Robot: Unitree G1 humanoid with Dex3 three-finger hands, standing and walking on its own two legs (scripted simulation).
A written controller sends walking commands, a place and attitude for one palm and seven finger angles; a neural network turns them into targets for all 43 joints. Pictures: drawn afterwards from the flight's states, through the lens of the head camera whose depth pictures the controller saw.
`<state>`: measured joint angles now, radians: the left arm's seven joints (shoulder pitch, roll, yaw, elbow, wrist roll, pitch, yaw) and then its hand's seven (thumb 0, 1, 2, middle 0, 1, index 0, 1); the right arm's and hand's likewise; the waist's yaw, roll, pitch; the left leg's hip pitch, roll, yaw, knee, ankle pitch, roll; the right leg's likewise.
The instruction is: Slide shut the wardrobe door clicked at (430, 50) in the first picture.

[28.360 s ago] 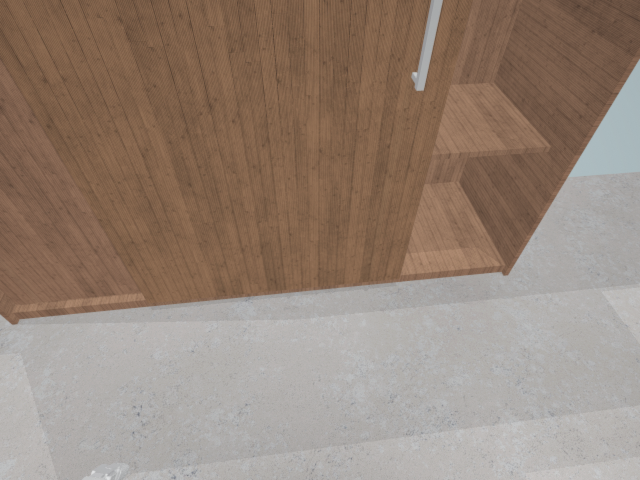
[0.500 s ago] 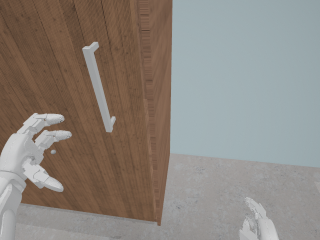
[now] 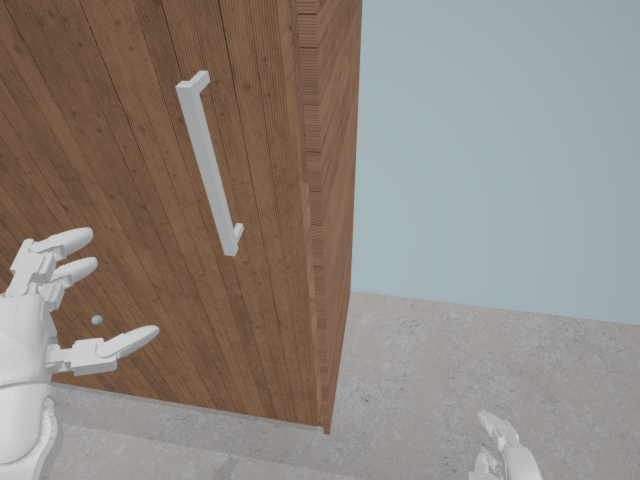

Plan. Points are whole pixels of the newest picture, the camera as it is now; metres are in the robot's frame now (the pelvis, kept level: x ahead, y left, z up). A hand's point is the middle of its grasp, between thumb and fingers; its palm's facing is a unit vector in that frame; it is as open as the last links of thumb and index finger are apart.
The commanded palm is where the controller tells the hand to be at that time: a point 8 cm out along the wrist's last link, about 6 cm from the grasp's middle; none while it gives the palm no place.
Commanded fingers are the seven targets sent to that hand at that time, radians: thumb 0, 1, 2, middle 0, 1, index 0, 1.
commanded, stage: draw the hand back to the body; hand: left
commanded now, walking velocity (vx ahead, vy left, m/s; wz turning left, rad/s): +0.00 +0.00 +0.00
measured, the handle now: (218, 174) +0.42 +0.19 +0.19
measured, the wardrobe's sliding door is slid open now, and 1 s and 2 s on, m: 0.02 0.02 0.02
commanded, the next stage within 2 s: step back with the hand held close in 0.72 s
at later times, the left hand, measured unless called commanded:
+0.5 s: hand (80, 328) +0.20 +0.27 +0.15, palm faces +0.46 -0.82 -0.35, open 7.7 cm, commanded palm +0.15 +0.30 +0.17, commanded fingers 0.00 0.90 0.90 -0.20 -0.30 -0.20 -0.30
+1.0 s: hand (73, 320) +0.20 +0.27 +0.17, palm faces +0.44 -0.80 -0.40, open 7.4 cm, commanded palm +0.15 +0.31 +0.18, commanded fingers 0.00 0.90 0.90 -0.20 -0.30 -0.20 -0.30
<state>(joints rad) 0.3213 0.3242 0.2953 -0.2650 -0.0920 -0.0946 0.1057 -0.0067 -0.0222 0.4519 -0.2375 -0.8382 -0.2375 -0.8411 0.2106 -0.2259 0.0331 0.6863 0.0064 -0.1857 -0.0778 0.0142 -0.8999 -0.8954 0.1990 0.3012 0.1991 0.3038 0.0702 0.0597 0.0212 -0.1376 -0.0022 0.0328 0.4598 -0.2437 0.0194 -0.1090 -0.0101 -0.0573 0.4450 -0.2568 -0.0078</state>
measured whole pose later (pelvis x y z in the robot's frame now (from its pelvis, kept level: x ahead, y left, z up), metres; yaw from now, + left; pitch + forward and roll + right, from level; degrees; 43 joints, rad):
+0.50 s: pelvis +0.01 +0.01 +0.00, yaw -1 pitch -5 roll +0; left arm 0.45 0.34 0.33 -0.37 -0.09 -0.09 0.11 0.01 0.81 0.85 -0.21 -0.35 -0.21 -0.35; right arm 0.19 -0.22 0.01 0.64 0.00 -0.14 -0.07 0.01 -0.90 -0.90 0.20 0.30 0.20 0.30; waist 0.08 0.05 0.01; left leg -0.10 0.00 0.04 0.44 -0.26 0.03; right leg -0.07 -0.01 -0.05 0.41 -0.26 0.00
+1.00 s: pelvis +0.00 +0.01 +0.00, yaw -1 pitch -2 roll -1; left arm 0.45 0.35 0.38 -0.39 -0.06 -0.16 0.12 0.02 0.90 0.90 -0.21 -0.30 -0.21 -0.30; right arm 0.19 -0.23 0.02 0.61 -0.01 -0.08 -0.06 0.01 -0.90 -0.90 0.20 0.30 0.20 0.30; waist 0.04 0.05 0.01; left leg -0.20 0.01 0.05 0.47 -0.24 0.03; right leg -0.15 0.01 -0.04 0.39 -0.21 0.00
